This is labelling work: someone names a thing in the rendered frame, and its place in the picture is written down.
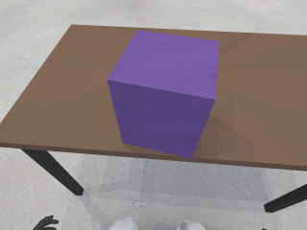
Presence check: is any robot left hand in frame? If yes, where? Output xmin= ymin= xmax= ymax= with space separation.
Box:
xmin=33 ymin=215 xmax=59 ymax=230

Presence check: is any robot left thigh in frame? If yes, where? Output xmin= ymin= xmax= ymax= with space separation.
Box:
xmin=108 ymin=218 xmax=138 ymax=230

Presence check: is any table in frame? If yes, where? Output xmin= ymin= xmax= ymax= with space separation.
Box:
xmin=0 ymin=24 xmax=307 ymax=213

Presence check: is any carton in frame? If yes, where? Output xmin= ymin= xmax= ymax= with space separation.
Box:
xmin=106 ymin=30 xmax=220 ymax=159

